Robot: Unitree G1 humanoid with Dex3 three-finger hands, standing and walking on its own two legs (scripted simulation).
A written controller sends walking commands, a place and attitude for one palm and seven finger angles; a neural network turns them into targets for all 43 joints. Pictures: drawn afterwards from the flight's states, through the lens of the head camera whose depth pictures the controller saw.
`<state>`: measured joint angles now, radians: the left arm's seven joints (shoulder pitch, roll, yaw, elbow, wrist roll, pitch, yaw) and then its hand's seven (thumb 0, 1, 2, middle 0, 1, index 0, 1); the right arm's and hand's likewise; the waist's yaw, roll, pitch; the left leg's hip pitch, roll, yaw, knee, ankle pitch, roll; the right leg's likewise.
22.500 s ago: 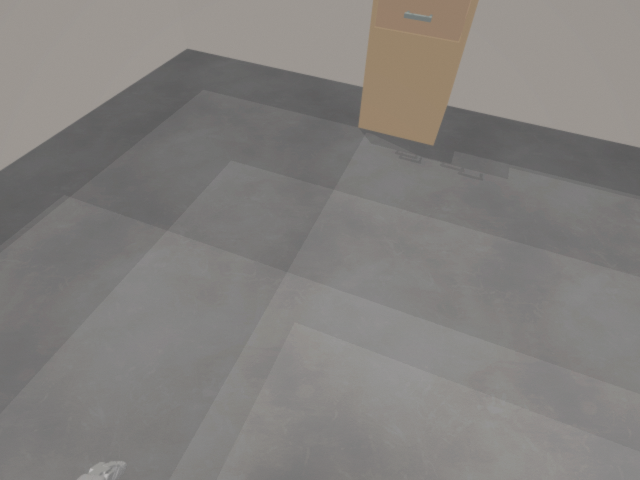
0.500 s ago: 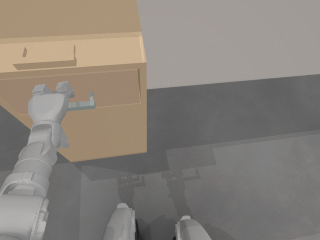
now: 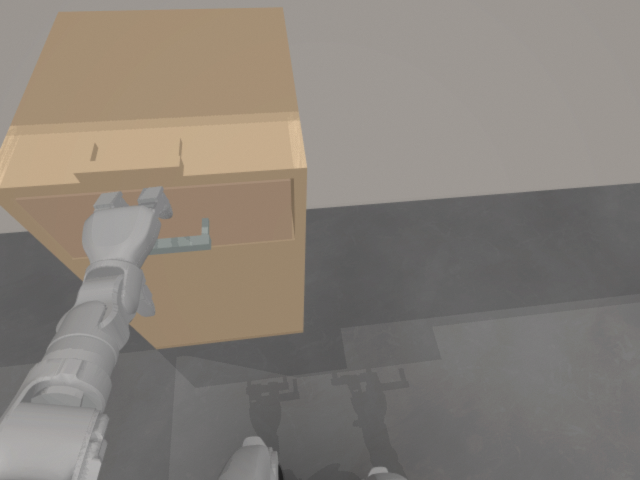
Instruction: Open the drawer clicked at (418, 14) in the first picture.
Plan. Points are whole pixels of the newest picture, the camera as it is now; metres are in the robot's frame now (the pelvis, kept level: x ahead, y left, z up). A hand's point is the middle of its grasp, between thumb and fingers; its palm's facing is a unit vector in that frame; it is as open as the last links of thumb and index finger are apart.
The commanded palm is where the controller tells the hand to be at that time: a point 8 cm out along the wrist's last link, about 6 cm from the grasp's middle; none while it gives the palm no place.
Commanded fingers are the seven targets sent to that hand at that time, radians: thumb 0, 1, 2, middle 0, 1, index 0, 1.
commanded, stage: re-aim the fingers above the handle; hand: left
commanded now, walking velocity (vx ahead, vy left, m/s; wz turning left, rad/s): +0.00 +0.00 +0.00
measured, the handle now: (172, 236) +0.48 +0.24 -0.08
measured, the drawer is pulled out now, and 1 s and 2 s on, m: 0.00 0.00 0.00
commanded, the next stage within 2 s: none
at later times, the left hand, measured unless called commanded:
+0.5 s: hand (147, 249) +0.42 +0.25 -0.02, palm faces -0.05 -0.06 -1.00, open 13.8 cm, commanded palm +0.41 +0.25 +0.04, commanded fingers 0.00 -0.50 0.30 -0.30 -1.20 -0.30 -1.20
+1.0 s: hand (145, 247) +0.43 +0.25 -0.03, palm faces -0.05 -0.06 -1.00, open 13.7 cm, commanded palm +0.41 +0.26 +0.04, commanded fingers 0.00 -0.50 0.30 -0.30 -1.20 -0.30 -1.20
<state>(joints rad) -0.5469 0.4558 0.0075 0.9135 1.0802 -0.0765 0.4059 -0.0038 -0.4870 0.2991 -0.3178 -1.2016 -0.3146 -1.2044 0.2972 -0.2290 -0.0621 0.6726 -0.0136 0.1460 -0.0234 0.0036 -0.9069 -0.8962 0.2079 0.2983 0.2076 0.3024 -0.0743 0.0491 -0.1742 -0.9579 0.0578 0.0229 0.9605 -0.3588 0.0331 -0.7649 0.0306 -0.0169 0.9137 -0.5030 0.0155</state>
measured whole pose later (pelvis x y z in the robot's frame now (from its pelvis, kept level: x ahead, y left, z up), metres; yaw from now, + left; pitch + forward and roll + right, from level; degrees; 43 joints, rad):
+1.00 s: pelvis +0.00 -0.01 -0.01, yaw +0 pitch +22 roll -3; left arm -0.57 0.47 0.04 0.94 1.09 -0.06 0.42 0.00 -0.49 0.30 -0.32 -1.20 -0.33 -1.22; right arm 0.30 -0.23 -0.06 0.69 -0.01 0.15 -0.03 0.00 -0.91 -0.90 0.21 0.30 0.21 0.30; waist -0.09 0.05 -0.18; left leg -1.00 0.07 0.02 0.99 -0.38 0.02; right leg -0.81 0.04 -0.02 0.95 -0.52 0.00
